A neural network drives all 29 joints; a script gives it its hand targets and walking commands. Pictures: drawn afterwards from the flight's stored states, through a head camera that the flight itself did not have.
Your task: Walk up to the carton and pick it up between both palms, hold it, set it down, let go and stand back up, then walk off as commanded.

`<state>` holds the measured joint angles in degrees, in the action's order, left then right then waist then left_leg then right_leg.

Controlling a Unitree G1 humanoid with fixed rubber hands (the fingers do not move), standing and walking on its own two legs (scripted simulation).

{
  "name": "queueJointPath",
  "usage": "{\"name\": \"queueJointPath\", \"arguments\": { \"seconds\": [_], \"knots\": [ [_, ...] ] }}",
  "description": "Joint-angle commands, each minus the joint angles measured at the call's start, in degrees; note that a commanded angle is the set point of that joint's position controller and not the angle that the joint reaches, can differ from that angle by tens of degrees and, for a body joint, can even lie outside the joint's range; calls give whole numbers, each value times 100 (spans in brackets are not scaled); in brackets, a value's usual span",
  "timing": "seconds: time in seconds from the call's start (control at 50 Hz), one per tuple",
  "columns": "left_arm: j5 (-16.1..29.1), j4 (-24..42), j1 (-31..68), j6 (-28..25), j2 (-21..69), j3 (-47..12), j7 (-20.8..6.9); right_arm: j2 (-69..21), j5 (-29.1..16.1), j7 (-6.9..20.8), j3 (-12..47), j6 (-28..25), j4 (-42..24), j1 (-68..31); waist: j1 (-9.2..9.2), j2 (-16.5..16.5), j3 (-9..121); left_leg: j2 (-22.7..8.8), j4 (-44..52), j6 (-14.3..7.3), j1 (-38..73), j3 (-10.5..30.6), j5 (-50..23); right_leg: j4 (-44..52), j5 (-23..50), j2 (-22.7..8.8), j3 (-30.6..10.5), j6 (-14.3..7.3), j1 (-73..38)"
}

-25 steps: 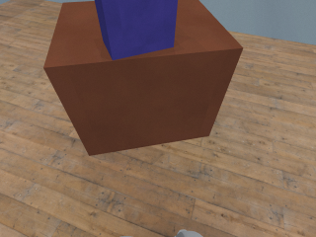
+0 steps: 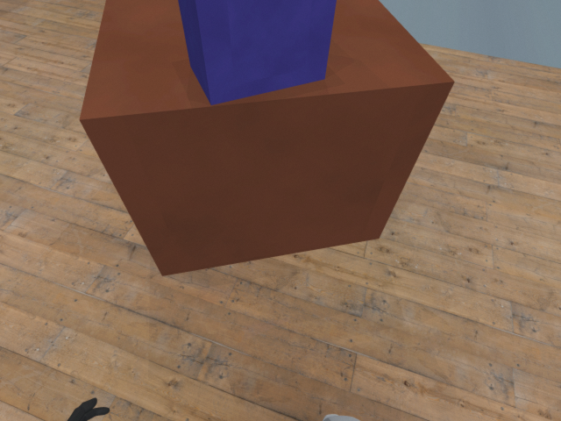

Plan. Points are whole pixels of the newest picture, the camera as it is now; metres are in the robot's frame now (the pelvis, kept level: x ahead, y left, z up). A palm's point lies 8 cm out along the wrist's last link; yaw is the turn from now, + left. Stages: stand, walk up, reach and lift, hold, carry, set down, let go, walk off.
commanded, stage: walk off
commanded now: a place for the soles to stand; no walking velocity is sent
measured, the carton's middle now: (255, 19) +0.90 +0.05 +0.12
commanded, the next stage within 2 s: stand in 0.40 s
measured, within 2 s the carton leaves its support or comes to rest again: neither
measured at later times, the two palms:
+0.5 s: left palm out of the picture +0.08 +0.31 -0.11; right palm out of the picture +0.07 -0.32 -0.08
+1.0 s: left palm out of the picture +0.08 +0.30 -0.11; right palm out of the picture +0.06 -0.32 -0.08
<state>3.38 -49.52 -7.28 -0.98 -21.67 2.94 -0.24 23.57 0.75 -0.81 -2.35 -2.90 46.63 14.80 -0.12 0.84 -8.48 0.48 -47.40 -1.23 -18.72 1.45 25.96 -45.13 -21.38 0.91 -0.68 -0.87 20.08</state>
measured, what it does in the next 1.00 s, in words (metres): stands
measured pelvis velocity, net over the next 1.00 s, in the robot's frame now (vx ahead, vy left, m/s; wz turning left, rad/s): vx -0.03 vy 0.00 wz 0.00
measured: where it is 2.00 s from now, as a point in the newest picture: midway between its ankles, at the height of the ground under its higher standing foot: outside the picture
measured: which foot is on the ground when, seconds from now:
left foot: down 0.00-1.00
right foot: down 0.00-1.00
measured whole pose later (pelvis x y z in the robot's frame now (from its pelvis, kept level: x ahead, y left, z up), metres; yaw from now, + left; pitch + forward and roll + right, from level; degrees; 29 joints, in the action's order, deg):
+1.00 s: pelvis -0.03 +0.00 +0.00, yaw +0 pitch -5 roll +0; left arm 3.4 -59.5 -2.2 -1.1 -21.6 3.0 -0.9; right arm 23.6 0.8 -0.8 -1.5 -2.6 46.7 11.7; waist -0.1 1.1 -8.2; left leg 0.8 -44.7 -1.2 -18.5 1.2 21.6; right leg -43.6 -18.9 0.4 -0.8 0.1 19.9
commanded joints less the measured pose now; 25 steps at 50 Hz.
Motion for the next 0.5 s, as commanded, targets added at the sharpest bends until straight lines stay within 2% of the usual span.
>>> {"name": "queueJointPath", "arguments": {
  "seconds": [0.0, 0.02, 0.04, 0.06, 0.08, 0.1, 0.12, 0.14, 0.16, 0.18, 0.2, 0.22, 0.24, 0.26, 0.28, 0.3, 0.32, 0.34, 0.36, 0.38, 0.4, 0.42, 0.44, 0.46, 0.48],
  "knots": [
    [-415, 527, -857, -294, -1774, 540, 66, 1071, -124, -111, -218, -65, -337, -109, 376, 531, 1682, 105, -548, -76, -844, -17, -747, 1374, 3368, -1815, -2281, -1355, -1899],
    [-412, 538, -784, -255, -1748, 539, 41, 1106, -80, -135, -284, -63, -285, -76, 246, 445, 1451, 50, -243, -59, -945, -39, 668, 1482, 3480, -1962, -2443, -1390, -1750],
    [-422, 617, -672, -237, -1663, 494, 53, 1147, -92, -134, -279, -95, -208, 42, 146, 417, 1298, -36, 163, -108, -762, -69, 523, 1347, 3570, -1876, -2257, -1330, -1554],
    [-416, 662, -439, -190, -1513, 435, 66, 1121, -116, -129, -269, -125, -143, 217, -44, 295, 1271, -53, 865, -160, -142, -168, -261, 1075, 3702, -1567, -1735, -1116, -1142],
    [-402, 740, -228, -188, -1344, 396, 54, 1126, -81, -107, -295, -207, -65, 347, -122, 210, 1344, -50, 1310, -214, 366, -49, -1112, 790, 3369, -1217, -1248, -875, -846],
    [-371, 719, -51, -155, -1123, 347, 46, 1381, -35, -108, -318, -245, -1, 436, -132, -355, 1391, -458, 1535, -474, 850, 838, -2208, 270, 2660, -692, -629, -503, -261],
    [-324, 710, -109, -111, -1106, 329, 51, 1577, 12, -106, -391, -280, -87, 580, -104, -633, 1392, -1153, 1586, -743, 1187, 1813, -3716, -315, 1589, -302, -94, -214, 298],
    [-305, 659, -108, -70, -1024, 354, 76, 1608, 52, -129, -418, -277, -28, 487, -23, -814, 1231, -1607, 1545, -1032, 1298, 2177, -4609, -527, 111, -297, 13, -176, 707],
    [-292, 679, -157, -56, -1110, 351, 90, 1652, 32, -136, -409, -266, -41, 317, 21, -759, 1164, -1821, 1507, -1232, 1391, 2443, -4890, -644, -783, -282, -126, -183, 917],
    [-293, 658, -102, -77, -1159, 356, 94, 1640, 53, -151, -384, -235, -1, 288, 15, -770, 1040, -1775, 1399, -1258, 1399, 2318, -5019, -543, -939, -333, -102, -196, 967],
    [-320, 632, -214, -119, -1176, 381, 81, 1589, 46, -138, -379, -215, -46, 210, 51, -802, 1071, -1671, 1213, -1255, 1443, 2058, -5078, -225, -776, -376, -43, -253, 888],
    [-333, 563, -227, -130, -1218, 413, 62, 1544, 30, -140, -361, -181, -80, 120, 63, -747, 1082, -1542, 1099, -1076, 1363, 1891, -5063, 36, -530, -333, 28, -259, 729],
    [-346, 578, -371, -155, -1193, 399, 45, 1472, 35, -133, -324, -154, -137, -100, 181, -800, 994, -1394, 1063, -966, 868, 1607, -4573, 421, -289, -336, 9, -300, 268],
    [-347, 518, -447, -198, -1255, 429, 46, 1453, -10, -102, -311, -127, -194, -296, 279, -462, 1108, -1121, 865, -841, 372, 1196, -3696, 920, 673, -359, -14, -384, -432],
    [-377, 547, -546, -198, -1502, 513, 50, 1429, -63, -89, -286, -124, -272, -432, 352, -18, 1318, -686, 506, -593, -160, 971, -2879, 905, 1478, -523, -706, -617, -998],
    [-435, 564, -729, -240, -1668, 553, 51, 1256, -91, -85, -250, -114, -312, -395, 409, 442, 1346, -133, -188, -317, -578, 291, -2226, 1245, 1946, -1028, -1605, -959, -1340],
    [-440, 629, -820, -249, -1854, 585, 44, 1217, -107, -111, -248, -59, -362, -303, 368, 543, 1433, 213, -553, -118, -661, -54, -899, 1676, 2025, -1649, -2351, -1292, -1272],
    [-455, 626, -787, -227, -1819, 558, 32, 1165, -97, -113, -277, -66, -249, -160, 250, 714, 1273, 194, -363, -121, -855, -31, 753, 1889, 2154, -1986, -2698, -1465, -1238],
    [-486, 586, -716, -216, -1848, 562, 28, 1240, -91, -114, -302, -67, -185, -111, 191, 787, 1033, 70, -342, -140, -937, 1, 978, 1961, 2089, -2013, -2714, -1476, -1111],
    [-490, 690, -624, -191, -1717, 513, 26, 1260, -65, -113, -314, -118, -139, 97, 75, 714, 989, -24, 112, -171, -621, -40, 710, 1742, 2190, -1853, -2407, -1359, -975],
    [-506, 409, 136, -231, -1561, 346, 61, 946, -52, -45, -238, -99, 69, -28, -182, 679, 1152, -384, 960, -194, 82, 283, -430, 1343, 1701, -1649, -1901, -1042, -392],
    [-468, 442, 299, -221, -1162, 259, 51, 1006, -1, -16, -235, -152, 141, 61, -202, 103, 1206, -547, 1640, -292, 655, 840, -1249, 1132, 1089, -1023, -1188, -556, 75],
    [-410, 432, 393, -164, -969, 226, 44, 1385, 61, -5, -316, -217, 62, -87, -117, -568, 919, -1168, 2158, -533, 559, 1941, -1708, 369, 742, -348, -316, -196, 308],
    [-376, 286, 190, -130, -1055, 259, 51, 1630, 71, 6, -359, -228, 49, -309, -18, -701, 1041, -1547, 2084, -971, 311, 2205, -2150, 209, -144, -170, -204, -108, 49],
    [-361, 239, 143, -173, -1041, 223, 36, 1654, 71, 20, -332, -214, -42, -634, 117, -530, 1046, -1450, 2001, -1087, 178, 2153, -2251, 461, -218, -183, -207, -120, -149]
  ]
}}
